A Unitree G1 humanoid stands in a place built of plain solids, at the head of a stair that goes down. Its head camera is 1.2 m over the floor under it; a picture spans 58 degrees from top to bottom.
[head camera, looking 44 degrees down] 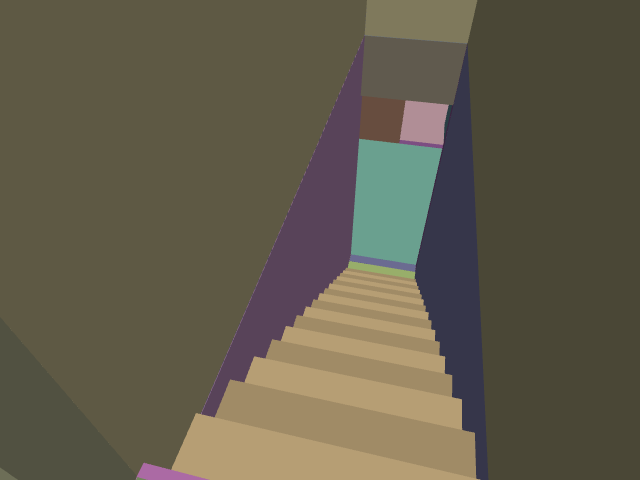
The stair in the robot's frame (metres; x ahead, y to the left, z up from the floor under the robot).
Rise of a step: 0.20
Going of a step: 0.23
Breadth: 0.94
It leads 13 degrees to the right of straight ahead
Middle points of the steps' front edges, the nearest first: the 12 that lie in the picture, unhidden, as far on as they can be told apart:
0.53 -0.05 -0.19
0.75 -0.10 -0.39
0.97 -0.15 -0.59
1.19 -0.20 -0.79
1.42 -0.25 -0.98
1.64 -0.30 -1.18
1.86 -0.35 -1.38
2.08 -0.41 -1.57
2.30 -0.46 -1.77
2.53 -0.51 -1.97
2.75 -0.56 -2.16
2.97 -0.61 -2.36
